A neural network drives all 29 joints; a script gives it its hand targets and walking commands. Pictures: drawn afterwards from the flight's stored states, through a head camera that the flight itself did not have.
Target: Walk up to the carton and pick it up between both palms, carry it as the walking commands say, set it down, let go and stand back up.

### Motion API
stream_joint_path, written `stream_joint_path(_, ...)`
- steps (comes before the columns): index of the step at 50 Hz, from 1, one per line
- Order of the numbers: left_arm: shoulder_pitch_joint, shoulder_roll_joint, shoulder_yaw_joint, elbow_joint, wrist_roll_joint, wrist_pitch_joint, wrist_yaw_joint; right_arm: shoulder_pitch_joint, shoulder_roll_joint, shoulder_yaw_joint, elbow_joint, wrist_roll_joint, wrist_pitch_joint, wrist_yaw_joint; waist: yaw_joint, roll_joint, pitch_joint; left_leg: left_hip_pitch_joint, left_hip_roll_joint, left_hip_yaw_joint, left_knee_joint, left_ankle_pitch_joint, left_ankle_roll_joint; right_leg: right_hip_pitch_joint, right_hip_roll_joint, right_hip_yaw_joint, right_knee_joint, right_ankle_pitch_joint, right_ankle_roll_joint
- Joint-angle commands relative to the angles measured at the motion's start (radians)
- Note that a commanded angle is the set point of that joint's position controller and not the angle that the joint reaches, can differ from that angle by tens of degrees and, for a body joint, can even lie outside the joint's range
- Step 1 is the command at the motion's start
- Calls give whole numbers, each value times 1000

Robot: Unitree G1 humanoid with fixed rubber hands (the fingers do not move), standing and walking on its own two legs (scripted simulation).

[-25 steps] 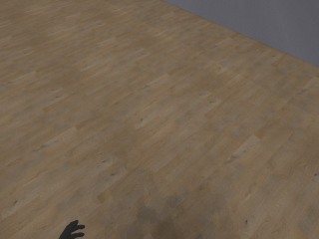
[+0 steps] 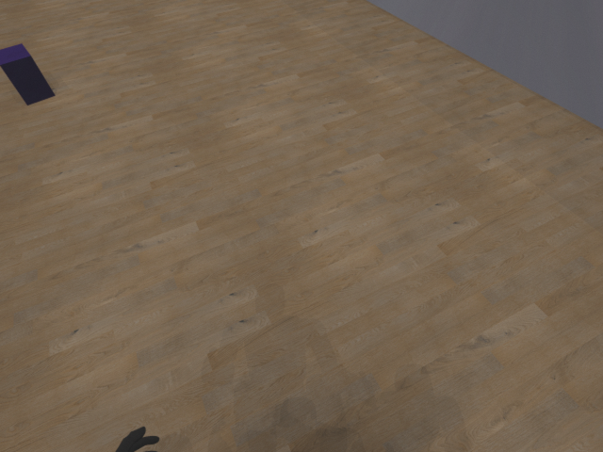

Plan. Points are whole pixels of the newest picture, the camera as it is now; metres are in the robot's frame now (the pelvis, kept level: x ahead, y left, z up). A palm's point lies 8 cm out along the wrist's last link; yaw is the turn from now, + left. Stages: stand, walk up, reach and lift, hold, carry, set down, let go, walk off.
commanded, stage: walk up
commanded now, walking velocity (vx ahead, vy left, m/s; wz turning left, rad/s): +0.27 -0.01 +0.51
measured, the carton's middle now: (24, 74) +2.52 +1.67 -0.62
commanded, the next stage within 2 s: none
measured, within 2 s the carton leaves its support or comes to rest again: neither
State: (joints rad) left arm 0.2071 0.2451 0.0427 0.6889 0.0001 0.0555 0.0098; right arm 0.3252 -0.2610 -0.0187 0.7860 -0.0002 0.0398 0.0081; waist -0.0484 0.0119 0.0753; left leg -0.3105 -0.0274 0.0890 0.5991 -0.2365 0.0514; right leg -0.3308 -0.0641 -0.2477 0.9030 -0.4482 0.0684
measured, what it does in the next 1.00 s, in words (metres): walks ahead, turning left: right foot, then left foot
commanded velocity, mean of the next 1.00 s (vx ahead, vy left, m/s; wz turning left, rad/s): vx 0.47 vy -0.02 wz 0.49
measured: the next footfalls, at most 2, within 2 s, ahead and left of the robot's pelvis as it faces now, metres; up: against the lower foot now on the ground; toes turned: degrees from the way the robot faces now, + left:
right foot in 0.12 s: +0.04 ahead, -0.10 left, +0.00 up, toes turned -7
left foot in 0.68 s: +0.28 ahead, +0.15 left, +0.00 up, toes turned +14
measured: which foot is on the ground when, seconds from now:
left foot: down 0.00-0.12, up 0.14-0.66, down 0.68-1.00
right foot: up 0.00-0.10, down 0.12-0.68, up 0.70-1.00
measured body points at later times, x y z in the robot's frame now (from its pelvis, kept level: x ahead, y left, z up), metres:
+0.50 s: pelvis +0.11 +0.00 +0.02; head +0.13 -0.03 +0.47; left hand +0.09 +0.26 -0.10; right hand +0.23 -0.24 -0.13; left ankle +0.11 +0.15 -0.63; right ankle +0.00 -0.09 -0.72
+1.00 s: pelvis +0.37 +0.13 +0.01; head +0.40 +0.15 +0.46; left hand +0.45 +0.42 -0.10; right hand +0.43 -0.13 -0.11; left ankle +0.24 +0.14 -0.72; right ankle +0.45 +0.01 -0.66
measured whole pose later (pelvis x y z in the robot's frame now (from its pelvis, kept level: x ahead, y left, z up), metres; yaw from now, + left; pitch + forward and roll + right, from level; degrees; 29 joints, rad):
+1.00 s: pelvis +0.37 +0.13 +0.01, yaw +27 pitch +3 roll -4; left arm 0.04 0.23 0.03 0.79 0.00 0.00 -0.05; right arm 0.53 -0.23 -0.02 0.85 0.00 -0.07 -0.03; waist -0.09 0.04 0.02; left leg -0.12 -0.10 -0.21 0.54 -0.44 0.11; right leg -0.56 -0.05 -0.12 1.01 -0.37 0.03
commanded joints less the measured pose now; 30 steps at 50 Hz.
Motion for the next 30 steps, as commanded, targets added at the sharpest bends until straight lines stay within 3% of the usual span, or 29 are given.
stream_joint_path(1,-71,92,10,-106,-12,-19,-17,-135,-229,-61,-42,-23,-30,-13,49,248,114,-333,338,-625,-507,-642,135,-34,-36,256,15,-99,-46)
stream_joint_path(2,-73,107,10,-87,-15,-25,-13,-148,-221,-57,-28,-24,-18,-14,53,177,110,-305,234,-548,-445,-431,93,29,17,250,-120,-143,-38)
stream_joint_path(3,-55,69,10,-58,-10,-39,-13,-100,-200,-62,-26,-33,-23,-6,32,145,46,-304,201,-426,-401,-340,84,132,30,146,-208,-82,-41)
stream_joint_path(4,24,78,5,-19,-11,-43,-7,-86,-197,-65,-39,-23,-26,-6,50,140,-70,-227,135,-392,-326,-304,60,241,70,92,-336,-13,-30)
stream_joint_path(5,132,92,22,14,-14,-52,-3,-151,-193,-68,-67,-28,-35,-7,122,169,-104,-362,105,-351,-253,-374,37,415,15,142,-416,66,-49)
stream_joint_path(6,232,143,35,73,-15,-54,3,-126,-122,-52,-70,-33,-39,-1,150,-24,-185,-504,5,-284,-79,-346,12,653,-81,263,-547,4,-62)
stream_joint_path(7,315,254,73,95,-2,-56,9,-217,-41,-34,-129,-25,-44,11,209,-339,-147,-740,-63,-118,328,-290,-20,662,-395,572,-725,-255,-86)
stream_joint_path(8,228,265,62,86,4,-65,16,-265,-11,-19,-190,-31,-45,-4,159,-268,-50,-790,60,-126,519,-211,-42,550,-503,669,-815,-333,-89)
stream_joint_path(10,46,149,38,67,6,-77,-4,-136,-24,-35,-136,-28,-44,-14,54,-171,19,-627,102,-93,578,-72,-56,409,-360,463,-803,-162,-98)
stream_joint_path(11,101,106,16,69,2,-81,4,-105,-57,-46,-85,-14,-42,11,73,-86,6,-536,96,-60,609,19,-77,334,-300,382,-806,-103,-53)
stream_joint_path(12,175,150,22,89,0,-102,12,-94,-57,-34,-69,-17,-35,30,88,-94,-24,-547,84,-79,647,53,-73,427,-344,354,-790,3,-37)
stream_joint_path(13,181,152,29,96,-5,-114,11,-19,-49,-36,-48,-12,-41,35,63,-89,-46,-571,70,-80,639,99,-62,515,-293,277,-761,148,11)
stream_joint_path(14,185,127,24,109,-7,-118,0,-59,-17,-22,-74,-6,-37,35,58,-117,-18,-583,87,-64,635,116,-55,508,-271,219,-754,210,-12)
stream_joint_path(15,196,82,26,122,-6,-108,-1,-67,-53,-34,-33,-7,-38,41,84,-148,-38,-563,96,-62,595,111,-67,565,-208,113,-698,329,4)
stream_joint_path(16,239,106,24,128,2,-108,-4,-63,-55,-31,-57,-3,-29,37,90,-127,-29,-608,57,-21,637,70,-57,607,-251,173,-670,509,32)
stream_joint_path(17,231,98,19,128,-10,-110,-5,-70,-57,-39,-33,3,-28,39,73,-160,-19,-535,88,-43,608,112,-70,539,-221,88,-671,508,20)
stream_joint_path(18,277,116,28,126,-10,-107,-11,-88,-48,-24,-50,1,-23,41,99,-191,1,-594,55,-15,604,68,-70,616,-242,134,-653,615,40)
stream_joint_path(19,306,127,31,140,3,-105,0,-141,-43,-17,-74,1,-23,39,117,-160,-22,-618,72,-8,577,63,-60,653,-276,121,-629,651,14)
stream_joint_path(20,327,113,33,143,-9,-104,-8,-144,-19,-13,-90,12,-26,35,114,-225,-35,-591,66,0,571,86,-62,652,-257,111,-662,593,20)
stream_joint_path(21,243,91,24,152,5,-102,1,-193,-51,-31,-77,-6,-28,46,94,-144,-31,-570,101,-12,550,97,-68,585,-273,88,-669,460,-80)
stream_joint_path(22,281,134,35,120,8,-99,10,-213,-57,-22,-75,-7,-19,55,121,-88,10,-646,87,-6,577,61,-63,617,-308,136,-646,502,-95)
stream_joint_path(23,282,131,35,127,2,-101,14,-198,-34,-18,-84,-11,-21,63,112,-127,26,-668,92,-9,565,63,-63,601,-316,106,-672,459,-116)
stream_joint_path(24,314,148,29,150,0,-106,11,-181,-13,-8,-96,-5,-21,58,105,-133,51,-662,91,-5,596,90,-49,573,-360,142,-686,482,-84)
stream_joint_path(25,260,134,30,132,5,-104,11,-230,-44,-19,-113,-7,-20,52,111,-133,85,-642,130,-25,537,76,-61,553,-338,94,-692,341,-130)
stream_joint_path(26,285,123,35,135,4,-96,7,-227,-27,-5,-111,-14,-26,59,134,-179,94,-699,80,16,514,35,-42,608,-312,95,-695,459,-96)
stream_joint_path(27,254,131,31,131,6,-97,1,-271,-33,-10,-135,-3,-31,60,123,-155,131,-639,94,42,438,60,-53,540,-300,8,-680,538,-130)
stream_joint_path(28,193,149,37,134,16,-105,5,-242,-37,-15,-120,-6,-40,62,91,-160,84,-572,99,31,353,8,-27,538,-310,15,-663,568,-148)
stream_joint_path(29,191,199,51,122,18,-95,-1,-200,-31,-11,-128,-1,-40,63,88,-217,35,-496,88,63,316,-46,-28,552,-316,-19,-619,611,-147)
stream_joint_path(30,175,197,49,134,18,-89,-2,-169,-25,-13,-116,-5,-44,51,69,-184,-12,-418,76,47,251,-69,-7,567,-299,-40,-564,623,-130)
